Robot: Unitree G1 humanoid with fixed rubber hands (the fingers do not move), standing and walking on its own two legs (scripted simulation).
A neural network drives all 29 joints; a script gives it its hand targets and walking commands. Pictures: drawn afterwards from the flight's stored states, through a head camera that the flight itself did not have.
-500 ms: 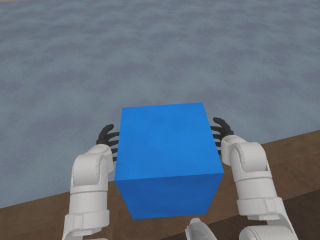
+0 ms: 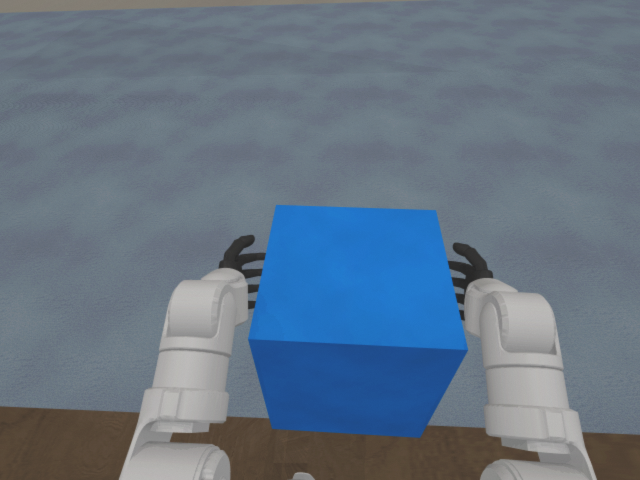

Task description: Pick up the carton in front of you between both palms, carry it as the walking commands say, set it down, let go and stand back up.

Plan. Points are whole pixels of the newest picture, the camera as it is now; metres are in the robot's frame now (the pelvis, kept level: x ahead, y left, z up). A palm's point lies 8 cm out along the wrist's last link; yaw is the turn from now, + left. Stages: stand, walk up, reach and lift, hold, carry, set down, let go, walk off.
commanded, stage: carry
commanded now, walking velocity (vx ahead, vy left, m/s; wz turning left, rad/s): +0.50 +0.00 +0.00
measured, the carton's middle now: (350, 324) +0.34 +0.02 +0.02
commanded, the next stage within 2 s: none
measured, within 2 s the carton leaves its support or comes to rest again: neither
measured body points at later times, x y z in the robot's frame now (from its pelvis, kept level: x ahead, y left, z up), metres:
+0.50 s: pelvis +0.38 -0.03 -0.23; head +0.35 -0.03 +0.22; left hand +0.71 +0.12 -0.12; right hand +0.73 -0.18 -0.12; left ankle +0.18 +0.07 -0.71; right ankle +0.47 -0.10 -0.94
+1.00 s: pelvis +0.76 -0.01 -0.40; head +0.75 +0.00 +0.05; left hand +1.11 +0.15 -0.29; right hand +1.11 -0.15 -0.29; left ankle +0.87 +0.05 -1.13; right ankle +0.53 -0.11 -0.90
